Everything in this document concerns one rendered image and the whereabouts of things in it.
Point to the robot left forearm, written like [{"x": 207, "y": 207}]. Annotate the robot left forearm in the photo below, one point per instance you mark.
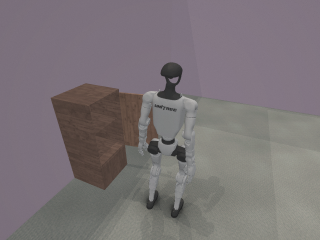
[{"x": 142, "y": 132}]

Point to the left robot upper arm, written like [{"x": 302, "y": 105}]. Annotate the left robot upper arm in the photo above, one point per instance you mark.
[{"x": 146, "y": 108}]

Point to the robot right forearm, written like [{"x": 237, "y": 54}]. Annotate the robot right forearm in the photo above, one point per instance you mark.
[{"x": 190, "y": 150}]

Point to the left robot hand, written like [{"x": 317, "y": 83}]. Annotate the left robot hand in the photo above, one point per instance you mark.
[{"x": 142, "y": 146}]

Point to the left robot shin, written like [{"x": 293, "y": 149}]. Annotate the left robot shin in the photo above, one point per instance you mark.
[{"x": 153, "y": 182}]

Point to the robot right thigh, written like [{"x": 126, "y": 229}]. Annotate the robot right thigh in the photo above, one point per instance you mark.
[{"x": 181, "y": 156}]

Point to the right robot hand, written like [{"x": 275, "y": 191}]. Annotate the right robot hand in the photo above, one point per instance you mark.
[{"x": 190, "y": 171}]

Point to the cupboard door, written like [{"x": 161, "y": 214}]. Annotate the cupboard door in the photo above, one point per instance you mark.
[{"x": 130, "y": 105}]

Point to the right robot upper arm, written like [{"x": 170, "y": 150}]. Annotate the right robot upper arm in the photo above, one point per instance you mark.
[{"x": 191, "y": 107}]

